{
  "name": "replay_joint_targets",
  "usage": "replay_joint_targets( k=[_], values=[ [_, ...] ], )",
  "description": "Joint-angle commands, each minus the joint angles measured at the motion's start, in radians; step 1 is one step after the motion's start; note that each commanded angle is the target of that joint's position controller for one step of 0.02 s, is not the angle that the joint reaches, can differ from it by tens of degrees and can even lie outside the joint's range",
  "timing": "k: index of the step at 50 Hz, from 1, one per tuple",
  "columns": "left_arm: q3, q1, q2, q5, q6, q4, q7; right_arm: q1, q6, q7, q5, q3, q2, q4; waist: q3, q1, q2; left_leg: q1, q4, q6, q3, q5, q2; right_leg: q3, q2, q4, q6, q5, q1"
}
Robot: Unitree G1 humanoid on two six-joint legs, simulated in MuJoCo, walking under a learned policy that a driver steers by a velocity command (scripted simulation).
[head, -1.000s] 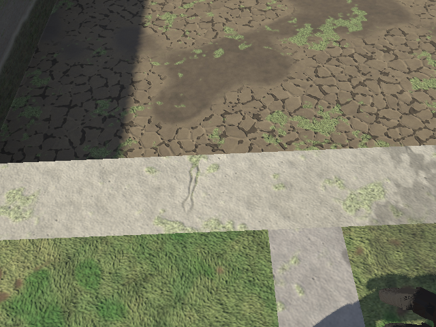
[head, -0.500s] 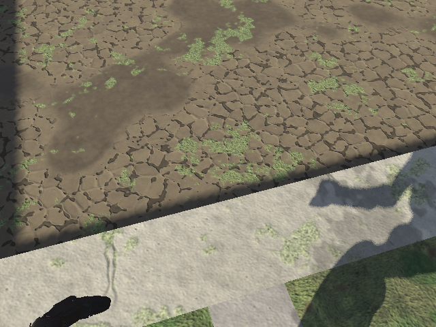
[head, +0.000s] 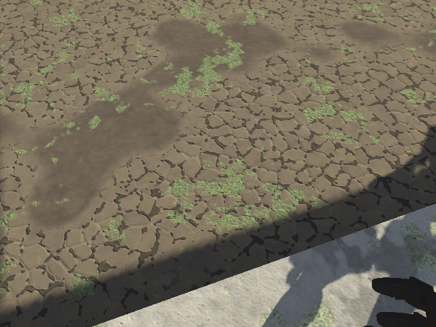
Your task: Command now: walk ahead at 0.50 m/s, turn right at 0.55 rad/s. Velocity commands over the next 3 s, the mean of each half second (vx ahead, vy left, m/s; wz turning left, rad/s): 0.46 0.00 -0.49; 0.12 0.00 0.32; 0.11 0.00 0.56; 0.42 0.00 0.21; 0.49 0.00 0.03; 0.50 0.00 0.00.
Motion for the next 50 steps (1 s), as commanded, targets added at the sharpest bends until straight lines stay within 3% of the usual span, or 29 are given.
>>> replay_joint_targets(
  k=[1,2,3,4,5,6,8,10,13,15,20,22,24,25,26,27,28,29,30,32,34,36,41,45,46,47,48,49,50],
  values=[
    [0.008,-0.06,0.072,0.014,0.006,-0.096,0.012,0.215,-0.014,-0.011,-0.019,-0.066,-0.16,-0.041,-0.192,-0.176,-0.042,0.506,-0.008,0.101,-0.105,0.101,0.149,0.127,-0.125,0.298,-0.061,0.308,-0.213],
    [-0.014,0.119,0.006,0.007,0.0,-0.096,0.01,0.333,0.002,-0.013,-0.018,-0.079,-0.218,-0.019,-0.367,-0.133,0.234,0.845,-0.011,0.278,-0.465,0.045,0.414,0.006,0.005,0.613,0.009,-0.222,-0.49],
    [-0.006,0.144,0.093,-0.006,-0.005,-0.096,0.005,0.349,0.016,-0.007,0.021,-0.079,-0.194,-0.017,-0.381,-0.146,0.261,0.832,-0.109,0.318,-0.721,-0.348,0.489,-0.012,-0.065,0.816,0.023,-0.23,-0.633],
    [0.018,0.004,0.153,-0.016,0.001,-0.107,0.009,0.305,0.025,-0.015,0.022,-0.061,-0.121,-0.034,-0.223,-0.18,0.126,0.719,-0.149,0.271,-0.615,-0.499,0.422,-0.029,-0.105,0.902,0.042,-0.127,-0.715],
    [0.024,-0.087,0.166,-0.014,0.012,-0.13,0.016,0.257,0.035,-0.021,0.005,-0.051,-0.104,-0.033,-0.111,-0.176,0.046,0.572,-0.172,0.236,-0.479,-0.496,0.38,-0.069,-0.127,0.915,0.049,-0.049,-0.716],
    [0.028,-0.118,0.155,-0.006,0.02,-0.143,0.019,0.214,0.039,-0.024,-0.007,-0.041,-0.088,-0.032,-0.033,-0.149,0.036,0.445,-0.2,0.22,-0.375,-0.441,0.33,-0.074,-0.147,0.883,0.053,0.002,-0.693],
    [0.024,-0.063,0.102,-0.009,0.032,-0.129,0.016,0.175,0.03,-0.026,-0.022,-0.041,-0.079,-0.016,0.022,-0.086,0.09,0.276,-0.262,0.196,-0.231,-0.387,0.268,-0.085,-0.19,0.813,0.057,0.039,-0.582],
    [0.02,-0.059,0.076,-0.009,0.036,-0.118,0.013,0.185,0.014,-0.02,-0.015,-0.048,-0.068,0.001,0.017,-0.08,0.086,0.259,-0.288,0.21,-0.154,-0.313,0.262,-0.096,-0.196,0.76,0.061,0.068,-0.568],
    [0.01,-0.149,0.065,0.002,0.033,-0.145,0.003,0.222,0.005,-0.023,-0.005,-0.072,-0.11,0.034,0.01,-0.098,0.034,0.348,-0.3,0.222,-0.095,-0.216,0.305,-0.062,-0.231,0.618,0.066,0.17,-0.642],
    [0.002,-0.192,0.056,0.003,0.028,-0.149,-0.014,0.223,0.013,-0.026,-0.01,-0.078,-0.122,0.043,0.005,-0.108,0.034,0.385,-0.296,0.21,-0.022,-0.155,0.301,-0.074,-0.239,0.486,0.064,0.243,-0.618],
    [-0.02,-0.303,0.027,0.018,0.029,-0.154,-0.049,0.245,0.045,-0.029,0.012,-0.085,-0.159,0.071,0.061,-0.15,0.044,0.307,-0.248,0.182,0.128,0.028,0.286,-0.188,-0.191,0.209,0.054,0.292,-0.4],
    [-0.013,-0.27,0.042,0.024,0.026,-0.132,-0.055,0.255,0.061,-0.025,0.03,-0.076,-0.167,0.096,0.036,-0.125,0.057,0.35,-0.168,0.162,0.118,0.185,0.294,-0.206,-0.151,0.095,0.038,0.293,-0.301],
    [0.021,-0.096,0.106,0.04,0.021,-0.051,-0.046,0.264,0.068,-0.023,0.043,-0.055,-0.14,0.119,-0.056,-0.038,0.02,0.321,0.051,0.09,0.152,0.234,0.222,-0.247,-0.102,-0.047,0.007,0.498,-0.016],
    [0.041,-0.01,0.2,0.051,0.02,-0.04,-0.033,0.297,0.059,-0.019,0.011,-0.029,-0.087,0.108,-0.172,-0.015,-0.105,0.2,0.301,-0.005,0.186,-0.11,0.137,-0.054,-0.285,-0.007,-0.059,0.978,0.189],
    [0.021,-0.044,0.201,0.071,0.025,-0.061,-0.022,0.416,0.059,-0.019,0.004,-0.001,-0.005,0.115,-0.291,-0.082,-0.281,0.079,0.608,-0.086,0.077,-0.741,0.027,0.211,-0.546,-0.016,-0.247,1.253,0.271],
    [0.01,-0.056,0.143,0.053,0.029,-0.046,-0.034,0.444,0.077,-0.027,0.034,-0.022,-0.072,0.151,-0.336,-0.052,-0.208,0.1,0.693,-0.105,-0.08,-0.77,0.026,0.16,-0.548,-0.045,-0.286,1.181,0.183],
    [0.018,-0.084,0.159,0.038,0.03,-0.009,-0.049,0.403,0.099,-0.035,0.053,-0.033,-0.107,0.132,-0.261,-0.073,-0.224,0.036,0.716,-0.098,-0.03,-0.779,0.048,0.121,-0.512,-0.112,-0.274,0.843,0.107],
    [0.013,-0.141,0.14,0.037,0.026,-0.001,-0.056,0.349,0.121,-0.055,0.047,-0.039,-0.121,0.131,-0.167,-0.077,-0.162,0.002,0.715,-0.088,-0.007,-0.745,0.07,0.082,-0.456,-0.16,-0.226,0.587,0.032],
    [0.002,-0.193,0.104,0.047,0.02,0.003,-0.058,0.328,0.143,-0.076,0.039,-0.048,-0.127,0.136,-0.108,-0.087,-0.138,0.019,0.694,-0.086,-0.013,-0.683,0.08,0.035,-0.425,-0.19,-0.187,0.442,-0.05],
    [-0.016,-0.288,0.051,0.072,0.001,0.009,-0.056,0.36,0.175,-0.09,0.035,-0.053,-0.105,0.15,-0.056,-0.135,-0.166,0.132,0.638,-0.087,0.001,-0.556,0.073,-0.058,-0.387,-0.235,-0.157,0.397,-0.184],
    [-0.013,-0.326,0.056,0.073,-0.014,0.011,-0.038,0.329,0.18,-0.102,0.029,-0.056,-0.093,0.124,-0.053,-0.138,-0.15,0.148,0.566,-0.072,0.014,-0.493,0.071,-0.101,-0.388,-0.229,-0.156,0.434,-0.173],
    [-0.006,-0.324,0.073,0.061,-0.01,0.024,-0.023,0.293,0.185,-0.102,0.025,-0.048,-0.075,0.095,-0.063,-0.123,-0.151,0.154,0.468,-0.056,0.033,-0.481,0.075,-0.116,-0.404,-0.217,-0.167,0.454,-0.132],
    [0.013,-0.34,0.115,0.033,0.029,0.043,-0.003,0.255,0.212,-0.077,0.034,-0.048,-0.092,0.034,-0.05,-0.107,-0.161,0.173,0.334,-0.021,0.078,-0.472,0.088,-0.103,-0.459,-0.237,-0.186,0.321,-0.112],
    [0.025,-0.395,0.126,0.01,0.041,0.056,0.013,0.319,0.206,-0.053,0.023,-0.056,-0.096,0.028,-0.064,-0.152,-0.143,0.282,0.095,0.047,0.143,-0.336,0.062,-0.179,-0.422,-0.166,-0.118,0.266,-0.126],
    [0.027,-0.373,0.11,-0.002,0.048,0.074,0.016,0.346,0.202,-0.048,0.011,-0.062,-0.111,0.034,-0.054,-0.158,-0.088,0.327,-0.024,0.083,0.115,-0.209,0.056,-0.232,-0.369,-0.089,-0.061,0.178,-0.157],
    [0.025,-0.331,0.068,0.007,0.056,0.083,0.015,0.367,0.2,-0.052,-0.003,-0.082,-0.188,0.023,-0.03,-0.126,0.138,0.38,-0.126,0.146,-0.114,0.077,0.194,-0.339,-0.245,0.149,0.034,0.035,-0.279],
    [0.025,-0.418,0.078,0.029,0.053,0.025,0.024,0.381,0.185,-0.049,-0.012,-0.104,-0.296,0.012,0.034,-0.17,0.315,0.321,-0.251,0.315,-0.444,0.091,0.37,-0.314,-0.068,0.323,0.091,-0.232,-0.478],
    [0.039,-0.471,0.107,0.029,0.047,0.012,0.022,0.356,0.161,-0.048,-0.033,-0.084,-0.243,-0.003,0.036,-0.155,0.19,0.334,-0.238,0.346,-0.439,0.115,0.368,-0.16,-0.09,0.524,0.097,-0.242,-0.528],
    [0.044,-0.431,0.109,0.017,0.046,0.021,0.016,0.283,0.143,-0.051,-0.038,-0.075,-0.222,-0.022,0.0,-0.106,0.175,0.364,-0.194,0.311,-0.34,0.145,0.338,-0.118,-0.098,0.609,0.091,-0.173,-0.554]
  ],
)
Next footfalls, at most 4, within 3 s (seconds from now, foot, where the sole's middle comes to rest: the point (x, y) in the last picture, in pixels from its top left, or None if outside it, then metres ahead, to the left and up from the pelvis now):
0.02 left None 0.18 0.12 -0.76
0.50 right None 0.31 -0.21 -0.76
0.92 left None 0.26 0.03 -0.76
1.34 right None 0.28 -0.20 -0.76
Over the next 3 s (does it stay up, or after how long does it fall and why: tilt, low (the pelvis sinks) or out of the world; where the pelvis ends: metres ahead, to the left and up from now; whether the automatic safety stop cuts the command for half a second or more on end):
stays up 0.40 -0.02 0.00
